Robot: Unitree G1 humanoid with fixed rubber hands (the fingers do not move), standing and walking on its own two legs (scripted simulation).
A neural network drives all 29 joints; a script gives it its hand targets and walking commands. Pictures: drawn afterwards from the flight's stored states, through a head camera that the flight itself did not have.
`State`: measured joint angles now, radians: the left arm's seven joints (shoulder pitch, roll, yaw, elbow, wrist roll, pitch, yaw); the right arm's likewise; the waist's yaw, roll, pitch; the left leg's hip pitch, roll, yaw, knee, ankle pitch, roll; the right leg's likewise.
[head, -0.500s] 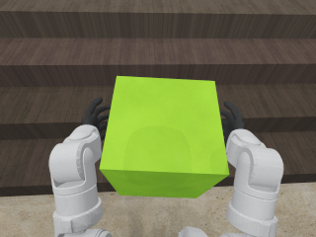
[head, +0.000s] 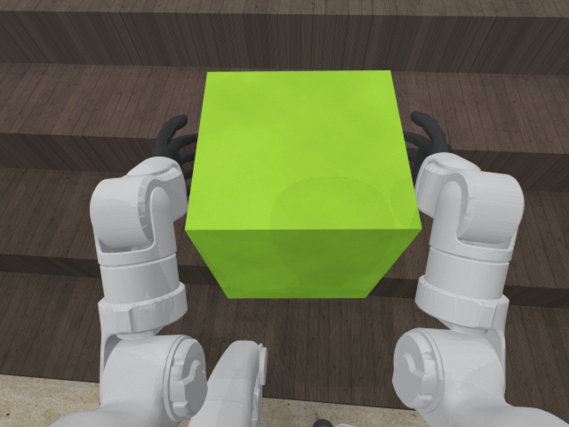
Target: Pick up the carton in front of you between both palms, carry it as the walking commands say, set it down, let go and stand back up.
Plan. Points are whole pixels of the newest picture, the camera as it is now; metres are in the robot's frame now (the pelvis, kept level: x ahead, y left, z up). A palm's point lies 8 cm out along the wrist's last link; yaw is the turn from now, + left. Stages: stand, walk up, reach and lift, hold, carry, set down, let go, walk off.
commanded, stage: carry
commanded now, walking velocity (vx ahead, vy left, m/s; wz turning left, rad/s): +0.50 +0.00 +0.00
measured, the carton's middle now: (297, 200) +0.40 +0.02 +0.06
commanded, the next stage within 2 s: none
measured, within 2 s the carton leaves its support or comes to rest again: neither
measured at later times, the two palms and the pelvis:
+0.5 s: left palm out of the picture +0.75 +0.14 +0.30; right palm out of the picture +0.70 -0.16 +0.30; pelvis +0.35 +0.07 +0.17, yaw -2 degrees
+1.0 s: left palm out of the picture +1.01 +0.25 +0.56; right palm out of the picture +1.06 -0.05 +0.55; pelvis +0.65 +0.05 +0.34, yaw +1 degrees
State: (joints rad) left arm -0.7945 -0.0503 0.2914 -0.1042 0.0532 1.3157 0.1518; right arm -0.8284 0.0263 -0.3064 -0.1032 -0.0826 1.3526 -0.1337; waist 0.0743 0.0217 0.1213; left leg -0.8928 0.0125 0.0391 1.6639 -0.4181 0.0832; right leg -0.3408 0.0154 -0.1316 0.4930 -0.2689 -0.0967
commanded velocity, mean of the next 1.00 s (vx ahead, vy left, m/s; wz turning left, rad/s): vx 0.50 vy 0.00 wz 0.00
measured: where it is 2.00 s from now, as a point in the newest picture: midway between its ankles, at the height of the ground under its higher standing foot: outside the picture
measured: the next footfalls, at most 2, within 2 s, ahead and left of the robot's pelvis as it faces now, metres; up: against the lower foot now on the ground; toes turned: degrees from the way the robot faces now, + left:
left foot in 0.22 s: +0.36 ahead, +0.13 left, +0.17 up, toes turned +3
right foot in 0.66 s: +0.67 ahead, -0.05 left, +0.34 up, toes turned -8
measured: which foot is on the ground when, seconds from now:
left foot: up 0.00-0.20, down 0.22-0.66, up 0.68-1.00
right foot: down 0.00-0.22, up 0.24-0.64, down 0.66-1.00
